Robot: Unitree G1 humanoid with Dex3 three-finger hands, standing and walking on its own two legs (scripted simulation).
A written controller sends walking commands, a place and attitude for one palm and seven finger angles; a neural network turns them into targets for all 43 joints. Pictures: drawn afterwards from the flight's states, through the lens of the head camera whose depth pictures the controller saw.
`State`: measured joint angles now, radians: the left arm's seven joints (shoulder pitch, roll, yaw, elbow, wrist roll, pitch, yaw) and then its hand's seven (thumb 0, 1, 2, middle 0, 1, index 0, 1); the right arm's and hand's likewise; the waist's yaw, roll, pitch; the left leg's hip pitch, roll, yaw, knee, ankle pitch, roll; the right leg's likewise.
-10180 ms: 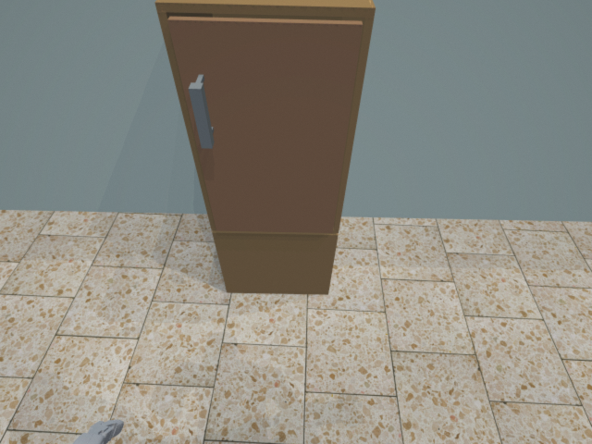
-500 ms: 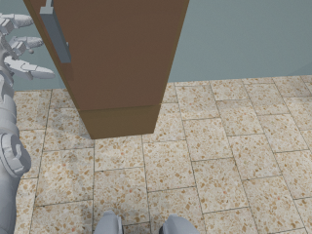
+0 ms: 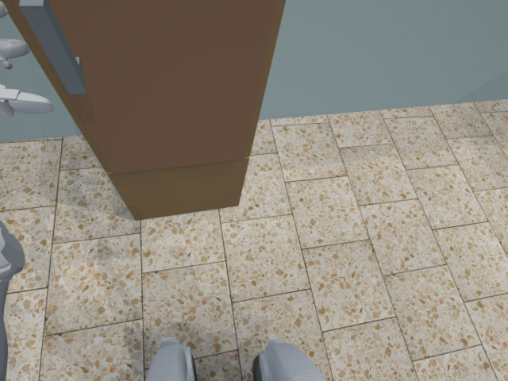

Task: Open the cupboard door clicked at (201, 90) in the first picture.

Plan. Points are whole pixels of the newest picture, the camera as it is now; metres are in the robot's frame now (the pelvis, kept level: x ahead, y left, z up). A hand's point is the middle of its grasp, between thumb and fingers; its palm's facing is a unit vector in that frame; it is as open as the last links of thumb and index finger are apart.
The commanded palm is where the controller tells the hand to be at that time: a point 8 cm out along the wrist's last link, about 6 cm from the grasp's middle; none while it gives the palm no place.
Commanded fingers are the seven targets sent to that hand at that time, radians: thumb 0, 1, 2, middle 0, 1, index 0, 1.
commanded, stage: slide the fingers in behind the handle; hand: left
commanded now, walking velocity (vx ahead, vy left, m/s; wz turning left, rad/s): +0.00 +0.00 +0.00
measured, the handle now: (59, 39) +0.59 +0.21 +0.12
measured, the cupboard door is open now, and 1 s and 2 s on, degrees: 0 0 0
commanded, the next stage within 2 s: close the thumb around the handle in 1.58 s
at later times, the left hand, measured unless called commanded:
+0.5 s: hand (41, 69) +0.54 +0.23 +0.11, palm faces +0.07 -1.00 -0.01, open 14.0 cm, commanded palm +0.52 +0.27 +0.11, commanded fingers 0.00 -0.50 0.30 -0.30 -1.20 -0.30 -1.20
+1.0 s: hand (65, 69) +0.53 +0.20 +0.12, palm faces +0.06 -1.00 -0.01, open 14.0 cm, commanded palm +0.51 +0.24 +0.11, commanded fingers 0.00 -0.50 0.30 -0.30 -1.20 -0.30 -1.20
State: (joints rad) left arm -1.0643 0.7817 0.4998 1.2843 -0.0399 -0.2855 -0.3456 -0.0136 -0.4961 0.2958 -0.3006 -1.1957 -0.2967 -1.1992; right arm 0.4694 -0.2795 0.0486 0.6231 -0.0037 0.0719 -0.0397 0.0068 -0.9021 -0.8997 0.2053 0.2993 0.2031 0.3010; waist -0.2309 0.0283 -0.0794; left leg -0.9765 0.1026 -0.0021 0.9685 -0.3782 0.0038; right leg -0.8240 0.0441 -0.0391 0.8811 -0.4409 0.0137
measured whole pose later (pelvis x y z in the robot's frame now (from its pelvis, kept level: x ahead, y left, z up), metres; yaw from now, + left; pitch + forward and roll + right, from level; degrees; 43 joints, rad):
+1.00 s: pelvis +0.01 -0.01 +0.00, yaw +1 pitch +20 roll -4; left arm -1.03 0.58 0.40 1.24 -0.06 -0.29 -0.21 -0.01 -0.50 0.30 -0.30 -1.20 -0.30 -1.20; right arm 0.45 -0.27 0.02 0.64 -0.01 0.07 0.00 0.01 -0.90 -0.90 0.20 0.30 0.20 0.30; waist -0.21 0.04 -0.10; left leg -0.91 0.09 -0.01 0.95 -0.38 -0.01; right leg -0.76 0.04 -0.05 0.88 -0.46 0.00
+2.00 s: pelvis +0.01 +0.00 +0.00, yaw +1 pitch +20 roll -4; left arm -1.02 0.53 0.40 1.22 -0.04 -0.32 -0.14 -0.01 -0.05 0.49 -0.33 -1.24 -0.33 -1.25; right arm 0.44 -0.26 0.02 0.63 -0.03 0.06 0.01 0.01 -0.90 -0.90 0.20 0.30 0.20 0.30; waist -0.21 0.04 -0.11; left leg -0.92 0.08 0.00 0.96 -0.39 0.00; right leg -0.77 0.03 -0.03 0.88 -0.46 0.01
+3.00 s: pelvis +0.03 +0.00 +0.02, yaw +0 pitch +15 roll -2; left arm -0.53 0.29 0.29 0.72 -0.18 -0.26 -0.14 0.00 0.68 0.70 -0.35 -1.35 -0.33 -1.34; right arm 0.41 -0.25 -0.01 0.56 0.02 0.08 0.03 0.01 -0.90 -0.90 0.20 0.30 0.20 0.30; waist -0.11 0.04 -0.15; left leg -0.71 0.08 0.05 0.85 -0.40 0.00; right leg -0.59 0.02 0.01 0.79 -0.46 0.01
